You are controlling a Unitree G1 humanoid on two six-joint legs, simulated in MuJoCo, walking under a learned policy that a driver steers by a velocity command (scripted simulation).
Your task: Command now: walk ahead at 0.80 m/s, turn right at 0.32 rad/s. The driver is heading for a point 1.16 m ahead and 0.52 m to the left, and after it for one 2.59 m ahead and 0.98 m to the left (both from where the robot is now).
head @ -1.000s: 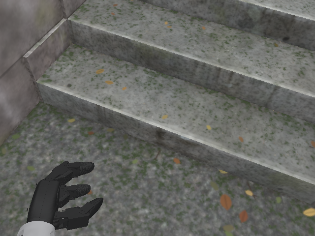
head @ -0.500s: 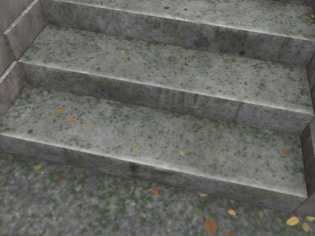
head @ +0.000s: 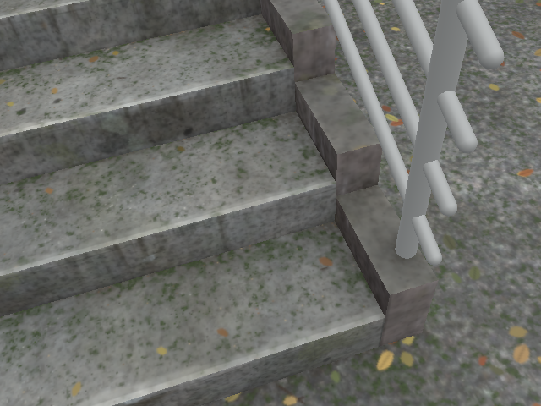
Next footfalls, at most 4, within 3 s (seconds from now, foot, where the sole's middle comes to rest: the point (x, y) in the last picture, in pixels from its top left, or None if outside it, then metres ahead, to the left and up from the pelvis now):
0.18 left None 0.32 0.07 -0.78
0.64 right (385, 396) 0.54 -0.18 -0.78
0.96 left None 0.34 0.01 -0.78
1.52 right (187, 352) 0.59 0.28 -0.63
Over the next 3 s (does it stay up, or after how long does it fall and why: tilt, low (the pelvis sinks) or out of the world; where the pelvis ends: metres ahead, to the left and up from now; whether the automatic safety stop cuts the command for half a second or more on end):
stays up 1.50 0.78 0.56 its command is cut before an obstacle after 0.4 s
